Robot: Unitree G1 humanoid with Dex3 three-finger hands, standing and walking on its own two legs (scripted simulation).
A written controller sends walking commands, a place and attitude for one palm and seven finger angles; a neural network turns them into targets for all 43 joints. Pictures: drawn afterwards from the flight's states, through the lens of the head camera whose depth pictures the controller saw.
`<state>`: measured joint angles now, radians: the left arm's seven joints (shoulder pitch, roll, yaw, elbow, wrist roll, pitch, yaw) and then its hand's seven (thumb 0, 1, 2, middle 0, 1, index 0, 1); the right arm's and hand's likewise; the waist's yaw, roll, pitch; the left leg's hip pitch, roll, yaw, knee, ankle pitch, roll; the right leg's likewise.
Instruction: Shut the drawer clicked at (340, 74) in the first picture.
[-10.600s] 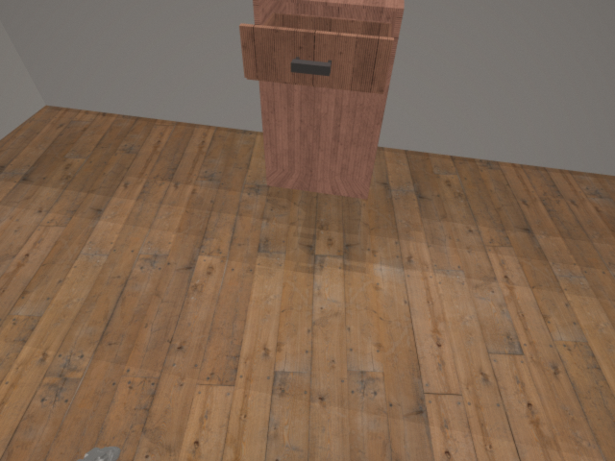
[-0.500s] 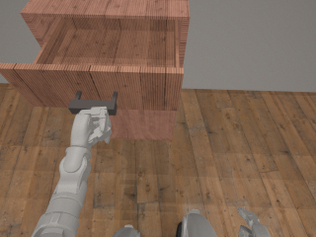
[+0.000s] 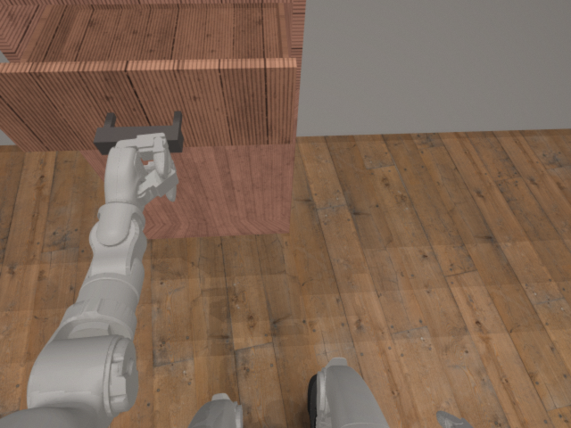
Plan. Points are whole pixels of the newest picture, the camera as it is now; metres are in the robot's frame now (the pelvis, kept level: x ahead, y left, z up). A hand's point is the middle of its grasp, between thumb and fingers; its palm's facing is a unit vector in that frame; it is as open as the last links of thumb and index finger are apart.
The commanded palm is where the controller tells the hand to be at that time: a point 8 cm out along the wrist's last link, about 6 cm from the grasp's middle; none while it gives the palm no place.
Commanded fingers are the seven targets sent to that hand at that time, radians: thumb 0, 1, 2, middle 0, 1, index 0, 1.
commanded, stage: push the drawer shut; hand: left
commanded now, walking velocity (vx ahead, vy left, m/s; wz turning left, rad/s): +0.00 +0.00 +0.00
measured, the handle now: (142, 128) +0.54 +0.18 +0.05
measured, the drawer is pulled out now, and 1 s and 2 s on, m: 0.15 0.02 0.00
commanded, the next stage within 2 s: pull the fist back off the drawer in 1.66 s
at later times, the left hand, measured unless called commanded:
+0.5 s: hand (174, 142) +0.52 +0.13 +0.05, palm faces -0.02 -1.00 -0.05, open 3.1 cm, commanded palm +0.50 +0.19 +0.06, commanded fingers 0.00 0.90 0.90 -1.40 -1.60 -1.40 -1.60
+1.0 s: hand (180, 110) +0.58 +0.13 +0.05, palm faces -0.02 -1.00 -0.05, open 3.1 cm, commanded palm +0.56 +0.18 +0.06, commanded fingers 0.00 0.90 0.90 -1.40 -1.60 -1.40 -1.60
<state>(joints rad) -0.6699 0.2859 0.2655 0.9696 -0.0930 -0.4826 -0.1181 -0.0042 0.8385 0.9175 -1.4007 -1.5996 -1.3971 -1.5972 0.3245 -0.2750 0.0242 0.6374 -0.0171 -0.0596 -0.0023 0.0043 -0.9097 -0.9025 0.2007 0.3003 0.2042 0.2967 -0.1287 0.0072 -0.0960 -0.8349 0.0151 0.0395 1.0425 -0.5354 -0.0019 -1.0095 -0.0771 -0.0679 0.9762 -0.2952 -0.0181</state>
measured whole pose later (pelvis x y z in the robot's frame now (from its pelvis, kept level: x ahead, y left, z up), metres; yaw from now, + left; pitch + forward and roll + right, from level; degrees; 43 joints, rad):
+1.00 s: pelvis +0.01 +0.01 -0.02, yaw -1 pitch +27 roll -1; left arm -1.12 0.53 0.41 1.28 0.02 -0.42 -0.11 0.00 0.83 0.92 -1.40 -1.60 -1.40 -1.60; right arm 0.41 -0.28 0.06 0.60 -0.07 0.05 0.03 0.00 -0.91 -0.90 0.20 0.30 0.20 0.30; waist -0.26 0.03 -0.09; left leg -1.04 0.04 0.02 1.14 -0.57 0.00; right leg -1.19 -0.06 -0.09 1.01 -0.30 -0.01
